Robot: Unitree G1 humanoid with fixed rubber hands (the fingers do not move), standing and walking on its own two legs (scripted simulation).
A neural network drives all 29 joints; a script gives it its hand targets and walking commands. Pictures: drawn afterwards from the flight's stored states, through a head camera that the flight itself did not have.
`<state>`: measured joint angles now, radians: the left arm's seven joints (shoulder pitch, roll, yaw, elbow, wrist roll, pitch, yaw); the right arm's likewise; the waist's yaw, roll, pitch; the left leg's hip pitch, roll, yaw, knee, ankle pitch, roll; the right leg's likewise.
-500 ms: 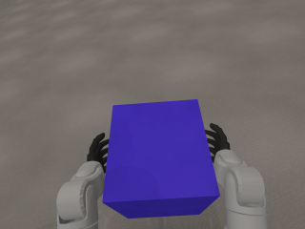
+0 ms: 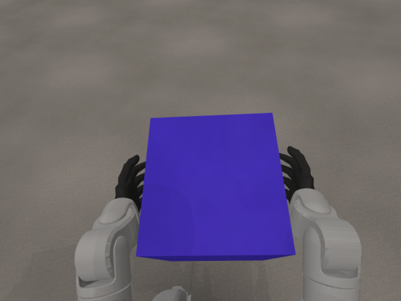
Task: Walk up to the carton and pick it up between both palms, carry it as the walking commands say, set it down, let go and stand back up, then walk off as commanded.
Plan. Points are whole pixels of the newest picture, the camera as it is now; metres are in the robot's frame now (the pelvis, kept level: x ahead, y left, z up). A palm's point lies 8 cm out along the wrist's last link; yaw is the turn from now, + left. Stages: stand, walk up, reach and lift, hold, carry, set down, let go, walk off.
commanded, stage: carry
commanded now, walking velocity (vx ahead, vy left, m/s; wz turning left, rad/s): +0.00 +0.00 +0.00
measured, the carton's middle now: (214, 198) +0.30 -0.01 +0.04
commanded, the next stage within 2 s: none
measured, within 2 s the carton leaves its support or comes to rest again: neither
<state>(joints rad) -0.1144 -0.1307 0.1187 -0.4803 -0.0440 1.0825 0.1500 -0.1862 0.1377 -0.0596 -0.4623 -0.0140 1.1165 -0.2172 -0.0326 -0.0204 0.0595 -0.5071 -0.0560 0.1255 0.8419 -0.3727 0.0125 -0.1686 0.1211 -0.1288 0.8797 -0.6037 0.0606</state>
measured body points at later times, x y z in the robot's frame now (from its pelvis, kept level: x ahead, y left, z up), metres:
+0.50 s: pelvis +0.37 -0.17 +0.00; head +0.45 -0.20 +0.44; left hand +0.68 -0.06 +0.04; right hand +0.64 -0.36 +0.04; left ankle +0.31 -0.04 -0.61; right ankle +0.26 -0.18 -0.68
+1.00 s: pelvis +0.80 -0.29 -0.04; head +0.88 -0.29 +0.40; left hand +1.12 -0.28 -0.01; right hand +0.99 -0.54 +0.02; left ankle +0.79 -0.24 -0.70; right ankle +0.60 -0.39 -0.68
